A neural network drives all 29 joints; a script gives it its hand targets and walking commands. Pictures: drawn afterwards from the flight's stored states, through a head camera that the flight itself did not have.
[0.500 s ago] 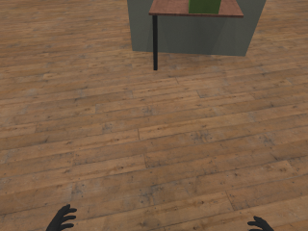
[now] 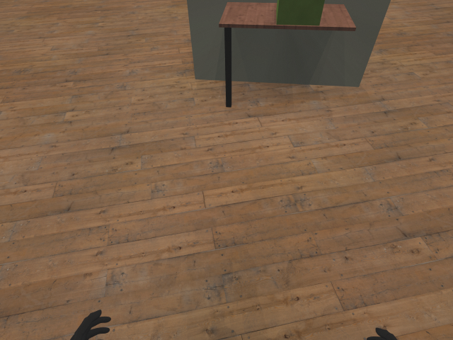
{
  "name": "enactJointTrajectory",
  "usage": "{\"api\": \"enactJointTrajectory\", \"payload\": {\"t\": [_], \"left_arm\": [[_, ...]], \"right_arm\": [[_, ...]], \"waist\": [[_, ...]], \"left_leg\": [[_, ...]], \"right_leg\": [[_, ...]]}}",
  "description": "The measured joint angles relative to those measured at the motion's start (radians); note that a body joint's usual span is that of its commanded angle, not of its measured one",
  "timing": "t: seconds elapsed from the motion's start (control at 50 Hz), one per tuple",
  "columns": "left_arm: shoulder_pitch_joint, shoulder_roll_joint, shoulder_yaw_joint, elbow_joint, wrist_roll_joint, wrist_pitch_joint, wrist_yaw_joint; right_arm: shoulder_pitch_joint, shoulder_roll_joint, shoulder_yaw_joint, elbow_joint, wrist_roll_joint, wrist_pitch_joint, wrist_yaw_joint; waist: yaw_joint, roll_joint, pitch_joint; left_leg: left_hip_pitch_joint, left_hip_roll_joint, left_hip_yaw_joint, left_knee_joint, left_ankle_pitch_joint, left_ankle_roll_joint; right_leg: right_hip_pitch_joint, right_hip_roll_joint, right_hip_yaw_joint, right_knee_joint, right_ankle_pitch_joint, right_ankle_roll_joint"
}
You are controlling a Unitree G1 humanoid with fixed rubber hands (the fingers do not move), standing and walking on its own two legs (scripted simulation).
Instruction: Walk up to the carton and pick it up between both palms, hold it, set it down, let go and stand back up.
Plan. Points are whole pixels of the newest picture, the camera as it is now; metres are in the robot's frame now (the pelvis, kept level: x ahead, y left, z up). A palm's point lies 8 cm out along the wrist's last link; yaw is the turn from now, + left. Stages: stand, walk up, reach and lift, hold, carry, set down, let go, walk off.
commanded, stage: stand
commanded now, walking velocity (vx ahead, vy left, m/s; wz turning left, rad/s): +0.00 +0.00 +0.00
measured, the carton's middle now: (298, 3) +1.93 -0.44 -0.05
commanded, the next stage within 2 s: walk up in 1.54 s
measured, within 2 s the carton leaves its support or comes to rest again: neither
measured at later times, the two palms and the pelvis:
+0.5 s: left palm out of the picture +0.11 +0.28 -0.09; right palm out of the picture +0.08 -0.29 -0.11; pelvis +0.00 +0.00 +0.00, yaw +0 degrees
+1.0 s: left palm out of the picture +0.10 +0.28 -0.09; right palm out of the picture +0.07 -0.30 -0.11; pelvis +0.00 -0.01 +0.00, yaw +0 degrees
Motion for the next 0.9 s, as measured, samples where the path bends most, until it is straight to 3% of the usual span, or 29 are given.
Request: {"api": "enactJointTrajectory", "payload": {"t": [0.9], "left_arm": [[0.000,0.000,-0.006,0.059,0.000,0.000,0.000]], "right_arm": [[0.000,-0.006,0.000,0.053,0.000,0.001,0.003]], "waist": [[0.000,-0.001,0.008]], "left_leg": [[0.012,0.000,0.000,-0.026,0.019,-0.005]], "right_leg": [[0.000,0.000,0.000,0.000,0.005,0.000]]}}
